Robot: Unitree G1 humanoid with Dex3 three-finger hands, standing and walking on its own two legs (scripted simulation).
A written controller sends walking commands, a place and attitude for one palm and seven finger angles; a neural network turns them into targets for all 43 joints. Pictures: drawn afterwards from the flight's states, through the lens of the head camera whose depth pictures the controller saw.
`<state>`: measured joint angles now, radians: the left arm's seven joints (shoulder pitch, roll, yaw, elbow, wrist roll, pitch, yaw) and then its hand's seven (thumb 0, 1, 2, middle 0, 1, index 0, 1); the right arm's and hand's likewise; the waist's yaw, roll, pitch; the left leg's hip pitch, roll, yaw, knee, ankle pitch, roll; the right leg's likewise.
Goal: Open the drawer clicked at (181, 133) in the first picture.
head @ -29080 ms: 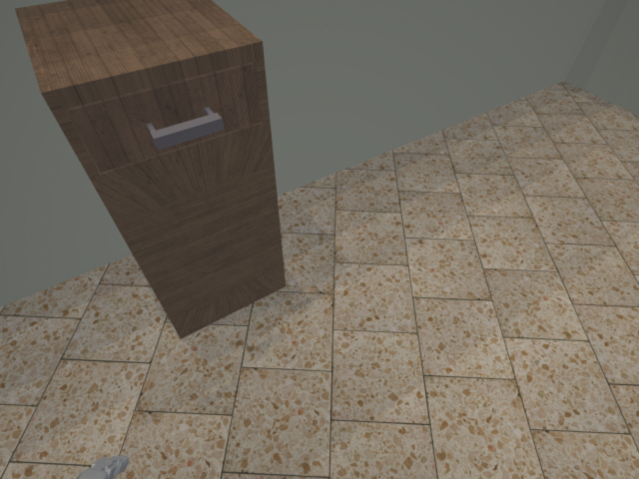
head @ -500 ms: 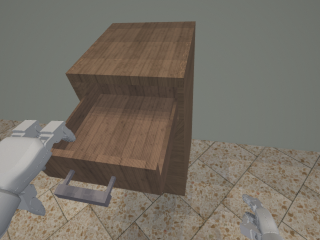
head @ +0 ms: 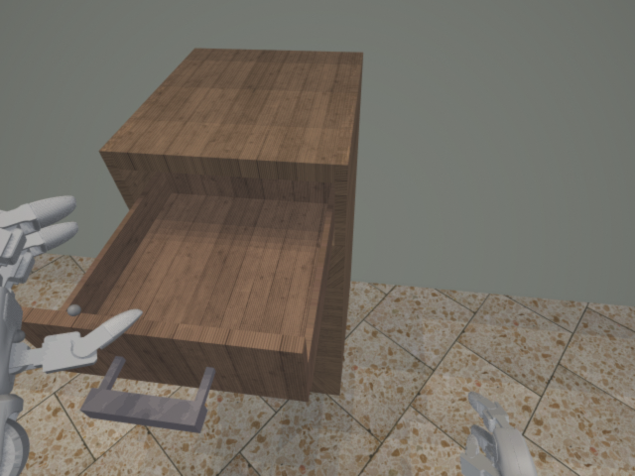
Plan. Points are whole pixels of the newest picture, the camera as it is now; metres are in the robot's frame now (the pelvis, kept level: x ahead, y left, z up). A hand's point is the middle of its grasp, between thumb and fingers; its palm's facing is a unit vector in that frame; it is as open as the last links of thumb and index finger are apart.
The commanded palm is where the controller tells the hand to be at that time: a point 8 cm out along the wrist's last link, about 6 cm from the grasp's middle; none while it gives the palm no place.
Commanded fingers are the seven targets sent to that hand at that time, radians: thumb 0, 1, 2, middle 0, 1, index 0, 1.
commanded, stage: draw the hand back to the body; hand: left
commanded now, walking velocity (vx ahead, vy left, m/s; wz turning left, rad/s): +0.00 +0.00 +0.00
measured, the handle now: (153, 390) +0.20 +0.23 +0.02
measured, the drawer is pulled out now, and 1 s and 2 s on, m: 0.30 0.30 0.30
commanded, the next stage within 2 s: step back with the hand held close in 0.50 s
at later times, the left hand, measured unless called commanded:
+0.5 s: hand (55, 335) +0.17 +0.24 +0.20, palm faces +0.47 -0.80 -0.38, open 7.6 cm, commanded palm +0.11 +0.28 +0.21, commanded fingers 0.00 0.90 0.90 -0.20 -0.30 -0.20 -0.30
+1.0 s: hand (52, 360) +0.15 +0.24 +0.19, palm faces +0.33 -0.76 -0.56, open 7.4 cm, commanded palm +0.08 +0.29 +0.21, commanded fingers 0.00 0.90 0.90 -0.20 -0.30 -0.20 -0.30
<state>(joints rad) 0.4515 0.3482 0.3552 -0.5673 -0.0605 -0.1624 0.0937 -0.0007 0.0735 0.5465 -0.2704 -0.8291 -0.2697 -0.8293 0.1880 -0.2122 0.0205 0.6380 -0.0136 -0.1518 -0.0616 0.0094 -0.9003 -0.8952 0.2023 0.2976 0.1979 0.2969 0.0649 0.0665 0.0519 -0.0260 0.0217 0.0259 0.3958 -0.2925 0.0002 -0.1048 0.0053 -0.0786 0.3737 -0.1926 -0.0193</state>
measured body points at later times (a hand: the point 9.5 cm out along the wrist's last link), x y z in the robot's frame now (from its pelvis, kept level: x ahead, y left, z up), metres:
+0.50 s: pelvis -0.01 +0.00 +0.00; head -0.03 -0.03 +0.45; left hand +0.14 +0.28 +0.22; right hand +0.19 -0.20 -0.08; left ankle -0.04 +0.11 -0.74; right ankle +0.01 -0.11 -0.74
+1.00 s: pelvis -0.05 +0.01 -0.01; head -0.01 +0.01 +0.44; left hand +0.13 +0.28 +0.22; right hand +0.13 -0.24 -0.09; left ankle -0.04 +0.11 -0.74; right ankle +0.01 -0.11 -0.74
